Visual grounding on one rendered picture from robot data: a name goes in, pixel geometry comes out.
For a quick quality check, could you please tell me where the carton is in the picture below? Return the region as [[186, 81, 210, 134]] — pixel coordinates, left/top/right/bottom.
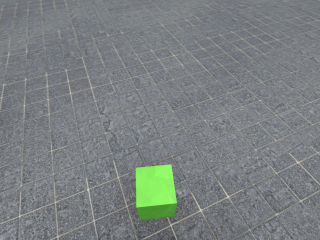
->
[[136, 164, 177, 220]]

